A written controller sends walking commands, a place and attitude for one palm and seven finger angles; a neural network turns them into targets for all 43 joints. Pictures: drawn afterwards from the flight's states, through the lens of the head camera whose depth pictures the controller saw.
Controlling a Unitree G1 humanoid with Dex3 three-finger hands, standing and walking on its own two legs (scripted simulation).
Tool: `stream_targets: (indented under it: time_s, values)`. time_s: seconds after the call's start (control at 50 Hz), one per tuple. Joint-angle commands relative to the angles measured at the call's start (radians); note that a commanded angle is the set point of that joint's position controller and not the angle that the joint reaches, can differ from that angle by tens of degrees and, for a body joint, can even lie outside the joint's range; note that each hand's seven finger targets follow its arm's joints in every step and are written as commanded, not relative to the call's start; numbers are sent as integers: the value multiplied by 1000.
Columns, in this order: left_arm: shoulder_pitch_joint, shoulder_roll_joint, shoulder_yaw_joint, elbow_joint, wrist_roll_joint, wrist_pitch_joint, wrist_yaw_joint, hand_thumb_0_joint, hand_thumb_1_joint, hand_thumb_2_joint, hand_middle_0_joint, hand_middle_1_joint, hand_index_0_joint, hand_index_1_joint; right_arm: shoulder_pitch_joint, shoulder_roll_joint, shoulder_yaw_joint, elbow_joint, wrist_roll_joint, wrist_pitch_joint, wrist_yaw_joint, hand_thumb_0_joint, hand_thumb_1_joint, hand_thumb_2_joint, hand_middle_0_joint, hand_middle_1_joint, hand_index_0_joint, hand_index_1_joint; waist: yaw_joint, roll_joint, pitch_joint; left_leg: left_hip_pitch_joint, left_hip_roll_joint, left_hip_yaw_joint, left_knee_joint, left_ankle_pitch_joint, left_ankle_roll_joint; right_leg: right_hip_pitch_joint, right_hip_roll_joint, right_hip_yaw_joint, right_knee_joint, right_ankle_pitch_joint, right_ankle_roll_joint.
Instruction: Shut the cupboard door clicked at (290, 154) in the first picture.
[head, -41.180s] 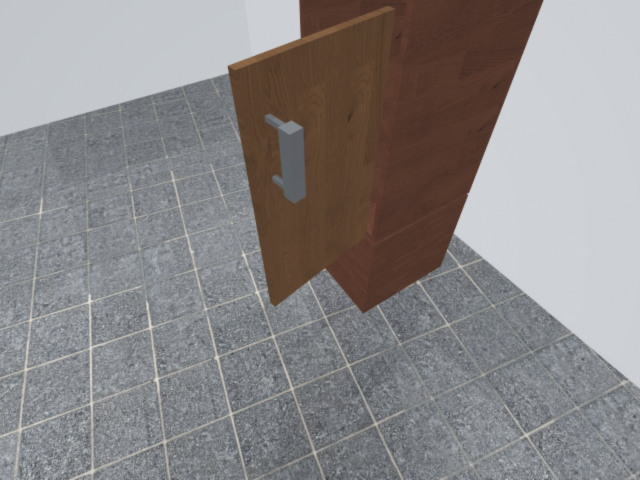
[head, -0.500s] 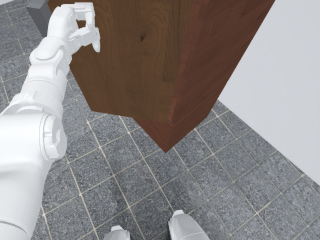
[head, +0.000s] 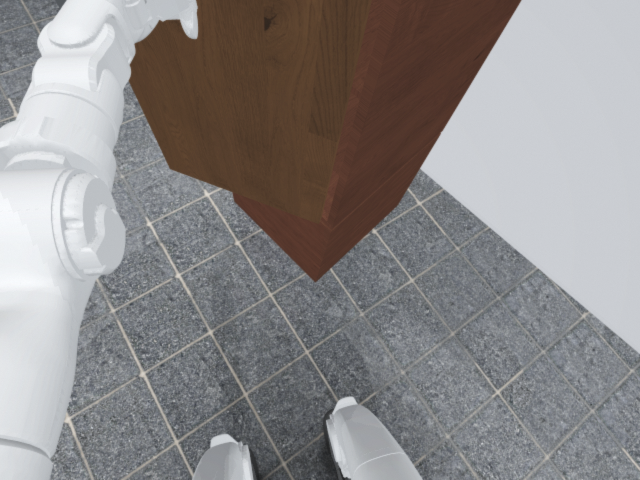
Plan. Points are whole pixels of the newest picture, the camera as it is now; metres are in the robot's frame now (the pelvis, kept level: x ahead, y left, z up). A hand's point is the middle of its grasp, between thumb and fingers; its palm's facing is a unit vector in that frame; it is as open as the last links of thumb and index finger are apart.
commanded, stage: pull the fist back off the door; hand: left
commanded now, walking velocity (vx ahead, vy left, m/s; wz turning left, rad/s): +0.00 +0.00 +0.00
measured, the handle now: out of the picture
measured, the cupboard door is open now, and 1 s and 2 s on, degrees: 25 20 20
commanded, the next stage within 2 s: draw the hand back to the body in 0.84 s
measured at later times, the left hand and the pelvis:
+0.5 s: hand (205, 12) +0.56 +0.00 +0.17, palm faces +0.06 -1.00 -0.05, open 3.1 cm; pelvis +0.02 -0.01 +0.02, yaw -1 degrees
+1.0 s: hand (228, 55) +0.50 -0.01 +0.17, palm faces +0.06 -1.00 -0.03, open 3.1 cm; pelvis +0.01 -0.01 +0.03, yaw +0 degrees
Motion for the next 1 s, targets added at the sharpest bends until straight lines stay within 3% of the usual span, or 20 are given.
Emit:
stream_targets:
  time_s: [0.0, 0.06, 0.08, 0.1, 0.12, 0.16, 0.24, 0.3, 0.36, 0.4, 0.44, 0.48, 0.54, 0.6, 0.66, 0.74, 0.78, 0.86, 0.94, 0.98]
  values:
    - [-563, 55, 185, -227, -9, -43, 360, 0, 900, 900, -1300, -1500, -1300, -1500, 289, -161, -56, -45, -37, -19, 48, 0, -900, -900, 200, 300, 200, 300, -38, 72, -645, 398, -20, -56, -41, 440, 14, 189, 43, -49, -75, 356, -16]
    - [-538, -60, 135, -302, 134, -116, 610, 0, 900, 900, -1300, -1500, -1300, -1500, 302, -144, -72, -50, -88, -22, 113, 0, -900, -900, 200, 300, 200, 300, -21, 106, -663, 425, -17, -40, -2, 531, 0, 126, 44, -57, -55, 393, -12]
    - [-522, -84, 99, -308, 193, -143, 657, 0, 900, 900, -1300, -1500, -1300, -1500, 310, -142, -82, -40, -98, -22, 130, 0, -900, -900, 200, 300, 200, 300, -21, 118, -666, 441, -12, -40, 4, 560, -6, 107, 46, -59, -44, 395, -14]
    - [-518, -128, 54, -313, 223, -162, 670, 0, 900, 900, -1300, -1500, -1300, -1500, 315, -142, -92, -36, -100, -19, 140, 0, -900, -900, 200, 300, 200, 300, -31, 104, -673, 471, -8, -46, 4, 595, -9, 101, 47, -62, -42, 405, -15]
    - [-502, -127, 32, -323, 236, -169, 663, 0, 900, 900, -1300, -1500, -1300, -1500, 316, -148, -101, -34, -95, -11, 145, 0, -900, -900, 200, 300, 200, 300, -25, 95, -683, 477, -12, -31, -8, 584, -5, 134, 46, -55, -54, 414, -18]
    - [-493, -107, 14, -331, 224, -150, 621, 0, 900, 900, -1300, -1500, -1300, -1500, 306, -154, -107, -42, -76, 16, 139, 0, -900, -900, 200, 300, 200, 300, -12, 99, -693, 470, -24, -6, -45, 543, 2, 225, 43, -43, -77, 439, -26]
    - [-443, -8, 113, -337, 143, -103, 573, 0, 900, 900, -1300, -1500, -1300, -1500, 277, -150, -92, -74, -47, 60, 105, 0, -900, -900, 200, 300, 200, 300, 30, 15, -656, 395, -42, 21, -114, 444, 20, 390, 42, -26, -124, 469, -24]
    - [-385, -6, 140, -446, 116, -177, 585, 0, 900, 900, -1300, -1500, -1300, -1500, 258, -132, -89, -96, -48, 48, 98, 0, -900, -900, 200, 300, 200, 300, 63, -2, -661, 412, -45, 34, -134, 464, 20, 462, 42, -21, -131, 522, -22]
    - [-215, -97, 79, -452, 144, -239, 587, 0, 900, 900, -1300, -1500, -1300, -1500, 247, -120, -103, -94, -48, 38, 110, 0, -900, -900, 200, 300, 200, 300, 90, -28, -628, 442, -40, 45, -145, 512, 15, 468, 44, -28, -131, 557, -25]
    - [-123, -216, -8, -422, 141, -225, 572, 0, 900, 900, -1300, -1500, -1300, -1500, 233, -118, -111, -95, -36, 41, 115, 0, -900, -900, 200, 300, 200, 300, 89, -37, -571, 467, -38, 56, -163, 521, 13, 461, 47, -34, -150, 554, -27]
    - [-97, -259, -33, -372, 110, -178, 559, 0, 900, 900, -1300, -1500, -1300, -1500, 210, -126, -114, -86, -18, 55, 110, 0, -900, -900, 200, 300, 200, 300, 79, -112, -481, 441, -37, 63, -192, 428, 16, 450, 49, -36, -187, 491, -24]
    - [-118, -266, -23, -393, 72, -151, 556, 0, 900, 900, -1300, -1500, -1300, -1500, 180, -128, -114, -90, -7, 65, 100, 0, -900, -900, 200, 300, 200, 300, 86, -123, -446, 430, -45, 70, -214, 368, 19, 469, 48, -30, -211, 456, -26]
    - [-159, -309, -47, -490, 47, -190, 572, 0, 900, 900, -1300, -1500, -1300, -1500, 143, -112, -107, -88, -9, 54, 91, 0, -900, -900, 200, 300, 200, 300, 95, -81, -448, 477, -48, 63, -216, 361, 18, 458, 43, -29, -212, 432, -27]
    - [-163, -345, -96, -576, 75, -259, 594, 0, 900, 900, -1300, -1500, -1300, -1500, 122, -98, -108, -83, -14, 36, 90, 0, -900, -900, 200, 300, 200, 300, 100, -33, -474, 530, -45, 54, -204, 403, 13, 441, 39, -35, -182, 440, -31]
    - [-81, -374, -125, -536, 103, -254, 606, 0, 900, 900, -1300, -1500, -1300, -1500, 97, -96, -111, -78, -13, 36, 92, 0, -900, -900, 200, 300, 200, 300, 115, -34, -471, 532, -42, 51, -208, 394, 6, 421, 33, -40, -173, 412, -33]
    - [1, -332, -77, -559, 79, -205, 616, 0, 900, 900, -1300, -1500, -1300, -1500, 58, -96, -107, -104, -1, 53, 77, 0, -900, -900, 200, 300, 200, 300, 153, -116, -484, 501, -49, 65, -238, 387, 11, 523, 32, -32, -187, 449, -34]
    - [-42, -352, -95, -585, 71, -195, 621, 0, 900, 900, -1300, -1500, -1300, -1500, 34, -91, -102, -108, 2, 57, 70, 0, -900, -900, 200, 300, 200, 300, 138, -120, -446, 489, -50, 72, -244, 354, 15, 519, 32, -26, -203, 439, -29]
    - [-101, -316, -76, -546, 78, -213, 633, 0, 900, 900, -1300, -1500, -1300, -1500, 20, -91, -94, -90, 0, 50, 59, 0, -900, -900, 200, 300, 200, 300, 119, -145, -397, 462, -52, 64, -249, 271, 19, 485, 28, -18, -220, 355, -23]
    - [-91, -333, -89, -481, 84, -219, 621, 0, 900, 900, -1300, -1500, -1300, -1500, 28, -93, -93, -82, -4, 41, 60, 0, -900, -900, 200, 300, 200, 300, 110, -130, -421, 463, -51, 59, -246, 275, 16, 470, 27, -20, -209, 350, -27]
    - [34, -255, -11, -503, 69, -219, 600, 0, 900, 900, -1300, -1500, -1300, -1500, 26, -98, -95, -104, -1, 41, 61, 0, -900, -900, 200, 300, 200, 300, 172, -114, -493, 475, -54, 69, -255, 324, 13, 548, 25, -20, -199, 399, -35]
